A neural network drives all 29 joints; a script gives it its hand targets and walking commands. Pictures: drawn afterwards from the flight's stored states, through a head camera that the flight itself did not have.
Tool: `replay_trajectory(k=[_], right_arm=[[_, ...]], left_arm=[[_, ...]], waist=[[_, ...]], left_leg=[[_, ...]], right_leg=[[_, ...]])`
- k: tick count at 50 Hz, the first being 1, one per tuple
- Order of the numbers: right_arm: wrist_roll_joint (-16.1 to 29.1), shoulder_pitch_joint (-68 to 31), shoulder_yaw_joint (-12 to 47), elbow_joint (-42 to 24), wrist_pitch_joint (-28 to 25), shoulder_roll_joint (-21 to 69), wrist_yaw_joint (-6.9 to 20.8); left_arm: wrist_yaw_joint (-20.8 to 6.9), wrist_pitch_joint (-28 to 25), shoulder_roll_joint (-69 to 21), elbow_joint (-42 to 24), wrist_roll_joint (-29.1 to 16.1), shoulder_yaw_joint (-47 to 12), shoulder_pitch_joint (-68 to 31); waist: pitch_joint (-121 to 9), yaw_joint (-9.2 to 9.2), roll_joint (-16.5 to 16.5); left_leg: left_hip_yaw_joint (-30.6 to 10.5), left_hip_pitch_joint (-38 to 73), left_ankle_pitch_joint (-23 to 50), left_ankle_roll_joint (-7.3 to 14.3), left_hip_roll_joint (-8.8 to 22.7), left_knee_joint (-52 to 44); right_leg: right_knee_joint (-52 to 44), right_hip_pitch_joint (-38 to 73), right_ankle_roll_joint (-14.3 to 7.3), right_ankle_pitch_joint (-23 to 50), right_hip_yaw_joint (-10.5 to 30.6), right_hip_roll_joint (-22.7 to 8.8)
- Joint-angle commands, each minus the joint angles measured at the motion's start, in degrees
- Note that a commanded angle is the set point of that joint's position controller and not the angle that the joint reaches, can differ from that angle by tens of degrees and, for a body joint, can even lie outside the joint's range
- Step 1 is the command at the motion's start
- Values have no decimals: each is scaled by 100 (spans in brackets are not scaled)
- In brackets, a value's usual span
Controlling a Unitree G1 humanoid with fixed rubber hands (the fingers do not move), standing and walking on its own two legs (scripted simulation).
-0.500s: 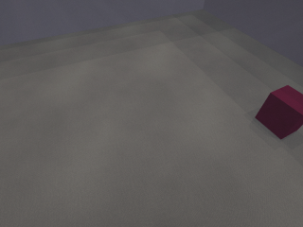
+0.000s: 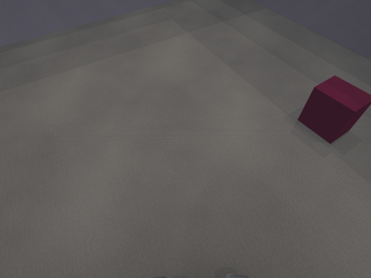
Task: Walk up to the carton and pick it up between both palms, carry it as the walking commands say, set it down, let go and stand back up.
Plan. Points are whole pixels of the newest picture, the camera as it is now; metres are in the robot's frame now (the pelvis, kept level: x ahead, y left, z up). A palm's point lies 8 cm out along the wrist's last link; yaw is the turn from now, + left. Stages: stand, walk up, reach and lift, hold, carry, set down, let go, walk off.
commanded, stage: walk up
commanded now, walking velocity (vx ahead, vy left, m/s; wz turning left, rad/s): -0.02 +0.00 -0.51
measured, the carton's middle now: (332, 109) +1.14 -0.91 -0.60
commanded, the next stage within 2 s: none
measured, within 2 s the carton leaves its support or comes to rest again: neither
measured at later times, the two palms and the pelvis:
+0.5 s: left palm (111, 240) +0.23 +0.22 -0.10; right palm out of the picture -0.07 -0.29 -0.06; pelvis +0.05 -0.01 +0.03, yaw -14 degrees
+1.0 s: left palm (185, 187) +0.37 +0.03 -0.11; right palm out of the picture +0.23 -0.46 -0.08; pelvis +0.23 -0.18 +0.02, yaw -27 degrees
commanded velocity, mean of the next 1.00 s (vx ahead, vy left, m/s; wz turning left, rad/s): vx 0.36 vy -0.19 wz -0.48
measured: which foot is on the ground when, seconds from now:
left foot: up 0.00-0.28, down 0.30-0.68, up 0.70-1.00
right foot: down 0.00-0.30, up 0.32-0.66, down 0.68-1.00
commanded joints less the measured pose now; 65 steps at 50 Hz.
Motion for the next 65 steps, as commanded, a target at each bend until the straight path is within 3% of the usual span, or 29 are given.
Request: replay_trajectory(k=[1,2,6,8,12,14,15,16,17,18,20,23,28,31,33,34,35,36,37,41,48,54,55,56,57,58,59,62,65], right_arm=[[43,-801,13,-915,-92,-224,132],[118,-676,48,-853,-97,-98,168],[7,-612,36,-1052,-11,-258,292],[-62,-876,80,-1165,9,-376,282],[402,-30,129,-1259,-12,-421,184],[362,983,-66,-701,17,-716,-59],[297,1837,-242,-451,-122,-1144,-114],[174,2343,-204,-272,-162,-1579,-200],[81,1966,-223,-188,-107,-1896,-262],[87,1447,-107,-165,-134,-1438,-279],[82,724,-62,-343,-155,-1273,-68],[16,1103,13,-255,-345,-1109,100],[-33,1656,-165,-221,-416,-1789,160],[-60,1664,-47,-341,-330,-1584,239],[94,1793,-61,-335,-310,-1851,253],[28,1810,-87,-338,-333,-1845,224],[-86,1997,5,-510,-349,-1351,303],[-160,1249,128,-1162,-414,-731,391],[-249,673,106,-1120,-464,-792,418],[-202,1139,115,-884,-453,-961,450],[-66,-109,186,-1080,-196,-637,515],[33,292,34,-576,-270,-628,346],[-20,958,-118,-503,-316,-1000,273],[-97,2311,-207,-155,-372,-1545,159],[1,2403,-265,-20,-329,-2075,119],[41,1328,-121,-238,-371,-1530,143],[-13,792,-116,-272,-403,-1193,175],[-17,272,84,-365,-544,-650,355],[-108,1354,25,-43,-638,-875,400]], left_arm=[[72,-30,1078,24,-7,225,1401],[178,-29,894,-180,17,150,1085],[154,-51,921,-447,-61,125,218],[132,22,819,-348,-174,60,509],[-190,160,1115,-866,-42,143,-222],[-415,181,1010,-1085,-14,168,-886],[-462,139,755,-1200,5,114,-791],[-433,63,407,-1314,219,105,-655],[-554,115,608,-1604,95,131,-840],[-632,146,856,-1731,136,153,-1163],[-777,238,931,-1520,150,165,-696],[-815,162,856,-1441,-58,148,-1113],[-955,142,919,-1699,-171,1,-2348],[-842,61,819,-1582,-165,-69,-1931],[-692,21,1137,-1105,-93,-21,-1237],[-690,39,1373,-846,16,63,-421],[-593,-16,1958,-560,94,185,245],[-401,-46,2620,-522,-38,296,589],[-342,-94,2395,-250,-120,134,528],[-248,-300,1718,-465,-115,-23,-882],[-388,-302,1437,-297,-139,12,-591],[-419,-225,1462,-278,-83,96,-636],[-364,-253,1521,-428,-94,65,-647],[-363,-299,1028,-469,0,6,-723],[-371,-302,1016,-749,18,51,-498],[-362,-261,1200,-483,7,96,-367],[-474,-195,1249,-531,-1,98,-831],[-574,-98,855,-29,-55,-81,-86],[-644,-50,709,-150,-103,-99,-726]], waist=[[-283,428,-1785],[-232,220,-699],[-698,96,-292],[-715,153,-831],[-756,-29,-1689],[-450,-448,-1472],[-739,-840,-36],[-826,-868,731],[117,-565,945],[699,-365,154],[745,-56,1301],[329,-168,1261],[903,-665,1466],[453,-491,1848],[-284,-251,1445],[-694,400,1132],[-1528,503,-416],[-1774,573,-2185],[-1215,493,-1562],[-917,-357,-114],[-129,-212,-1014],[-179,-483,-253],[-194,-801,193],[-722,-1363,1130],[-384,-1004,2154],[134,-357,1015],[87,-426,266],[342,-8,682],[56,-418,936]], left_leg=[[-635,-1960,-1162,-263,-229,2141],[-797,-1846,-644,-261,-9,2346],[-720,-1245,443,-164,102,1921],[-767,-1218,511,-284,50,1728],[-223,551,-731,-477,-304,-1039],[-191,3014,1290,-651,-109,-1914],[-1161,3896,521,-448,846,-2778],[-2900,3976,-396,-410,2821,-2935],[-4082,2171,-1457,454,3734,-4049],[-4062,1964,-1182,495,3405,-3910],[-2345,1522,-98,-62,2491,-3519],[-862,1814,1515,-63,1711,-3310],[-155,1233,1974,-8,1992,-3582],[334,1078,2706,-46,1890,-3029],[647,1515,4863,61,1832,-1510],[614,729,4802,-145,1765,-172],[649,-132,1538,-220,1502,1549],[131,-2282,-1208,-400,563,3216],[-737,-2567,-559,-300,768,3784],[-817,-1624,703,-132,1105,2878],[-298,-1107,1053,-253,936,761],[192,1338,1673,-92,189,-1175],[-335,2299,1151,-28,504,-1698],[-2684,3163,-519,232,2440,-2927],[-4636,2592,-375,189,3262,-3862],[-4112,1736,-556,297,3251,-3824],[-3281,1706,-605,438,2825,-3609],[-1266,1224,1305,237,1865,-3533],[-714,1587,3352,98,1717,-3140]], right_leg=[[-2679,1786,-1193,4296,3864,-2220],[-2449,1536,-1258,3980,3165,-2082],[-2160,1386,-917,3677,1942,-1452],[-2118,1438,-758,3410,1842,-1107],[-2967,280,-704,-901,1394,-385],[-2183,-1607,-237,-702,824,201],[-990,-2154,-243,-813,992,385],[944,-2804,-71,-1202,1159,516],[1389,-3188,193,-632,1081,78],[2144,-3297,293,-8,1276,-87],[2700,-2996,341,566,1105,-91],[2428,-2534,484,1272,602,-331],[486,-1695,448,1426,-170,-487],[-506,-97,226,594,-761,-259],[-975,775,19,95,-1179,271],[-959,1956,-171,253,-861,338],[-1581,3103,-378,-401,151,-535],[-2739,3742,-479,-1658,3108,-2056],[-3057,3047,-380,-979,3257,-1855],[-2502,1380,-837,1255,1822,-1203],[-3433,282,-1008,511,1334,-861],[-2718,30,-798,367,1305,-687],[-1742,-614,-612,365,1193,-391],[575,-1083,-205,-33,432,153],[1926,-1885,133,-594,759,495],[2626,-1995,160,-36,1073,14],[2712,-1994,192,527,985,-157],[2555,-1613,275,1341,700,-304],[1727,-1406,372,1518,467,-307]])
